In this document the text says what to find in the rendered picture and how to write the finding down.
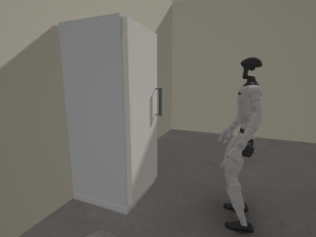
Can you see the left robot hand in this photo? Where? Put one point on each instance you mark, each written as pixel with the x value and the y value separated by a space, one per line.
pixel 235 155

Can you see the left robot upper arm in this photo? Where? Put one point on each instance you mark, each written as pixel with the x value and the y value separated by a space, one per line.
pixel 254 93

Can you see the robot right forearm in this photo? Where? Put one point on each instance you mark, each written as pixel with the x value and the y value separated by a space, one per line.
pixel 234 124

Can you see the handle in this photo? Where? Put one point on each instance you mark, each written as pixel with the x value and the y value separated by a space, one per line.
pixel 160 102

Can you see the robot left shin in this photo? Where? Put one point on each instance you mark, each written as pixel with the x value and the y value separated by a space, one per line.
pixel 237 202

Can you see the robot left forearm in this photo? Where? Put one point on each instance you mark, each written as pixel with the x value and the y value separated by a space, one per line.
pixel 250 129

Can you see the right robot hand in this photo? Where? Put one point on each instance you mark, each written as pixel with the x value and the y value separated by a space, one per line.
pixel 228 133

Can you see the robot right thigh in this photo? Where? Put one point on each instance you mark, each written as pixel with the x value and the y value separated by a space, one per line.
pixel 230 145

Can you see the fridge door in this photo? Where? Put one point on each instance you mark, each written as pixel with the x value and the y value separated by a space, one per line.
pixel 139 55

